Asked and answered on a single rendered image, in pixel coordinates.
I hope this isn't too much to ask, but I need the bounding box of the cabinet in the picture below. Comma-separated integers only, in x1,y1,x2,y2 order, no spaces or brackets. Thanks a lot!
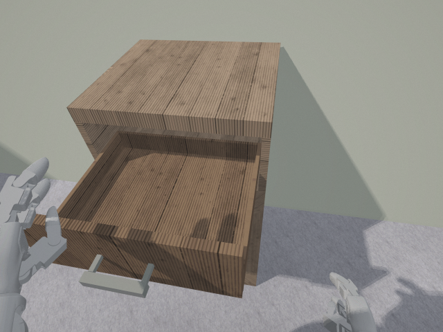
67,39,280,286

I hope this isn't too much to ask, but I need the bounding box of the robot left hand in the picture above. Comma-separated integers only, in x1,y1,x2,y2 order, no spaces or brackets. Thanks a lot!
0,157,66,294

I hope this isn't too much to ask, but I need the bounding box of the drawer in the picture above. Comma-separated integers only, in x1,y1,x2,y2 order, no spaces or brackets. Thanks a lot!
24,131,262,298

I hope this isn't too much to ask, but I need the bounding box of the robot right hand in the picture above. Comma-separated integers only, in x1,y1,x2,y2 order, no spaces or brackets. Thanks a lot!
323,272,377,332

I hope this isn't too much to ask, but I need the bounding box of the handle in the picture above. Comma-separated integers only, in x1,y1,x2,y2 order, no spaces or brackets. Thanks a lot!
79,255,154,298

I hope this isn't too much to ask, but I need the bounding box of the left robot forearm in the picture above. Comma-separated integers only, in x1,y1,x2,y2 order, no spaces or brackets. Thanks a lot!
0,293,28,332

